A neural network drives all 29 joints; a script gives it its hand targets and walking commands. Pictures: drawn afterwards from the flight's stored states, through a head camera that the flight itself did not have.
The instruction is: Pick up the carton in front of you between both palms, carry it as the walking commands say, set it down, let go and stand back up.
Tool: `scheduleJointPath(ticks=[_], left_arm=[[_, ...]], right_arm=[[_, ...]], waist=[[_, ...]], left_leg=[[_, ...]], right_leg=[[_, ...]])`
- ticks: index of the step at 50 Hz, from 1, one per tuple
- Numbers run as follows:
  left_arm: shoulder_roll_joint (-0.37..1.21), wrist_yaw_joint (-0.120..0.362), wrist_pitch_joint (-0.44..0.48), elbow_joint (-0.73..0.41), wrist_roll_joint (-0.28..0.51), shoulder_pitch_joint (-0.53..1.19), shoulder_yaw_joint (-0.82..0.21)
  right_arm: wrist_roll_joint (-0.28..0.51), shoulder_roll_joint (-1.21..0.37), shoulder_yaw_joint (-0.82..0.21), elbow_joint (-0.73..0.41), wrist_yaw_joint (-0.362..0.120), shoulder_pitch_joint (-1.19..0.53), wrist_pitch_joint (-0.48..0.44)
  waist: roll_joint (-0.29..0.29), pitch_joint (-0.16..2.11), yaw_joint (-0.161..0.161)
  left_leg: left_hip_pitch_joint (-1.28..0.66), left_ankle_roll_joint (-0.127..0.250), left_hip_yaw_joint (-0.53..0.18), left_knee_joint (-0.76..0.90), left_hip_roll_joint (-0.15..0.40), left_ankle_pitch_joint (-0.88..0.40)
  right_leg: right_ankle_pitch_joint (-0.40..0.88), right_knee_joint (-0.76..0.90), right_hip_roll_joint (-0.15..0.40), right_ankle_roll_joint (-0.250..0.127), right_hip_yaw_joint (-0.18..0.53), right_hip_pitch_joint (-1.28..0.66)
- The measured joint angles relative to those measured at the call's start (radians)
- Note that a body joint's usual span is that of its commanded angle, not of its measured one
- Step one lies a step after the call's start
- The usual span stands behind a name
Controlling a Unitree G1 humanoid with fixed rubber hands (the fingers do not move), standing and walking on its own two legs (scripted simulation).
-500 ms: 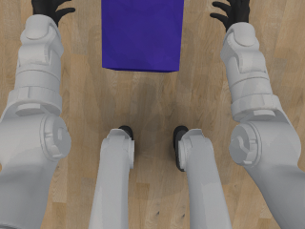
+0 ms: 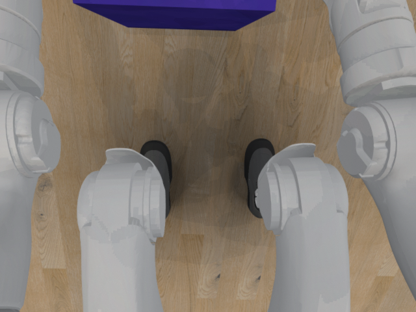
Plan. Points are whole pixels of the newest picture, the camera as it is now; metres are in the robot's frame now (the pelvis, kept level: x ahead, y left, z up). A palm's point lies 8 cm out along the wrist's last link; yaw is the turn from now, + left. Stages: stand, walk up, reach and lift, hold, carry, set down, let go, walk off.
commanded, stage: reach and lift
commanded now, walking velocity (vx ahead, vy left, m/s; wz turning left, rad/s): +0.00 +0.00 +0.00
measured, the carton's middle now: out of the picture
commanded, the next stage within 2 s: none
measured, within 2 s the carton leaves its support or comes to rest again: leaves its support in 0.86 s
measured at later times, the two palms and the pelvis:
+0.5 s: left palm out of the picture +0.57 +0.20 -0.18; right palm out of the picture +0.57 -0.10 -0.18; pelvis +0.00 -0.01 -0.01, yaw +0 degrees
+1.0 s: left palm out of the picture +0.55 +0.19 -0.11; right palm out of the picture +0.56 -0.10 -0.11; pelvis +0.01 -0.01 +0.00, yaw +1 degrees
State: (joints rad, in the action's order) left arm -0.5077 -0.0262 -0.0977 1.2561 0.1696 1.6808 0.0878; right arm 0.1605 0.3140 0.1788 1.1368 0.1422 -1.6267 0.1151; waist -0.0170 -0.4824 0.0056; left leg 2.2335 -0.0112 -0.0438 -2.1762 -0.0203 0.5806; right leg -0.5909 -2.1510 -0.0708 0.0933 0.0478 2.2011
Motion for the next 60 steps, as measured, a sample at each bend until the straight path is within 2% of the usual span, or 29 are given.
scheduleJointPath(ticks=[9,23,26,28,32,35,38,42,45,46,51,60], left_arm=[[0.023,-0.022,0.021,-0.026,0.030,-0.019,-0.036],[0.056,-0.017,0.010,-0.015,0.016,0.006,-0.044],[0.064,-0.032,-0.005,-0.007,-0.011,0.031,-0.033],[0.072,-0.017,-0.021,-0.006,-0.042,0.035,-0.014],[0.082,0.022,-0.065,-0.066,-0.100,0.002,0.050],[0.091,0.041,-0.099,-0.123,-0.112,-0.031,0.081],[0.106,0.044,-0.126,-0.175,-0.105,-0.069,0.081],[0.136,0.005,-0.158,-0.251,-0.087,-0.137,0.059],[0.175,-0.086,-0.189,-0.323,-0.078,-0.199,0.050],[0.185,-0.086,-0.199,-0.347,-0.082,-0.220,0.060],[0.250,-0.067,-0.242,-0.426,-0.151,-0.321,0.135],[0.354,0.018,-0.277,-0.377,-0.388,-0.393,0.347]], right_arm=[[0.041,0.002,-0.046,-0.017,0.011,0.030,-0.028],[0.010,-0.045,-0.029,0.004,0.006,-0.004,-0.020],[-0.038,-0.073,0.020,-0.004,0.027,-0.021,-0.011],[-0.081,-0.085,0.068,-0.023,0.023,-0.013,0.005],[-0.138,-0.105,0.148,-0.103,-0.021,0.028,0.050],[-0.148,-0.113,0.170,-0.152,-0.044,0.056,0.077],[-0.139,-0.109,0.163,-0.172,-0.038,0.078,0.097],[-0.092,-0.114,0.134,-0.220,0.011,0.130,0.121],[-0.071,-0.144,0.117,-0.285,0.077,0.189,0.140],[-0.074,-0.153,0.123,-0.308,0.076,0.212,0.147],[-0.134,-0.210,0.182,-0.394,0.051,0.330,0.178],[-0.373,-0.316,0.380,-0.366,-0.031,0.395,0.228]], waist=[[-0.007,-0.003,0.007],[-0.011,-0.022,0.012],[-0.012,-0.041,0.013],[-0.013,-0.039,0.014],[-0.010,-0.028,0.017],[-0.009,-0.021,0.016],[-0.017,0.000,0.020],[-0.022,0.052,0.023],[-0.026,0.114,0.020],[-0.027,0.139,0.019],[-0.028,0.318,0.017],[-0.017,0.522,0.011]], left_leg=[[-0.001,-0.001,0.001,-0.061,0.007,0.039],[-0.018,-0.012,-0.013,-0.034,0.002,0.010],[-0.028,-0.012,-0.013,-0.032,0.000,0.007],[-0.028,-0.010,-0.010,-0.036,0.000,0.009],[-0.018,-0.004,-0.002,-0.055,0.003,0.018],[-0.015,-0.001,0.003,-0.069,0.003,0.028],[-0.009,0.000,0.006,-0.077,0.004,0.038],[0.005,-0.003,0.005,-0.074,-0.001,0.046],[0.014,-0.016,-0.004,-0.053,-0.018,0.043],[0.015,-0.023,-0.009,-0.042,-0.026,0.040],[0.017,-0.055,-0.037,0.038,-0.061,0.013],[-0.071,-0.060,-0.055,0.259,-0.076,-0.072]], right_leg=[[-0.036,-0.062,0.007,-0.009,-0.007,0.002],[-0.009,-0.036,0.011,-0.022,-0.021,-0.015],[-0.008,-0.035,0.009,-0.021,-0.020,-0.026],[-0.009,-0.040,0.005,-0.019,-0.016,-0.025],[-0.018,-0.060,-0.006,-0.013,-0.005,-0.013],[-0.029,-0.076,-0.009,-0.009,0.001,-0.010],[-0.038,-0.084,-0.014,-0.008,0.004,-0.002],[-0.045,-0.082,-0.023,-0.006,0.009,0.013],[-0.044,-0.065,-0.034,0.000,0.017,0.022],[-0.041,-0.056,-0.038,0.001,0.019,0.023],[-0.026,0.022,-0.054,0.011,0.027,0.021],[0.054,0.236,-0.044,-0.010,0.026,-0.064]])
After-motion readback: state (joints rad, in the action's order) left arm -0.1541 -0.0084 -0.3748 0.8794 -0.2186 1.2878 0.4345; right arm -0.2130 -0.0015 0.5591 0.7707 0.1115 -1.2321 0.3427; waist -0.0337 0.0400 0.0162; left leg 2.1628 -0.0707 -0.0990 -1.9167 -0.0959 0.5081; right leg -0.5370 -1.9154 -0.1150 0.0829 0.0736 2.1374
